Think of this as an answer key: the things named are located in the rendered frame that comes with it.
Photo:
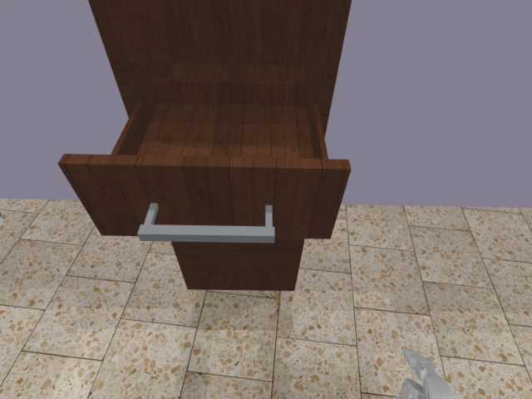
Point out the cabinet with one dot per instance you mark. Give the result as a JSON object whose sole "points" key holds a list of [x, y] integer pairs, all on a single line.
{"points": [[229, 40]]}

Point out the handle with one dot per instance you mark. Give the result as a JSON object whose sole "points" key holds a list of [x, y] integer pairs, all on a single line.
{"points": [[206, 233]]}

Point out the drawer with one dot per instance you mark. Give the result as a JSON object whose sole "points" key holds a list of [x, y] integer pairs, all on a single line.
{"points": [[214, 152]]}

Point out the right robot hand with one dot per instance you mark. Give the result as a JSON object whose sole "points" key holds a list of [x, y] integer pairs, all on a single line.
{"points": [[434, 387]]}

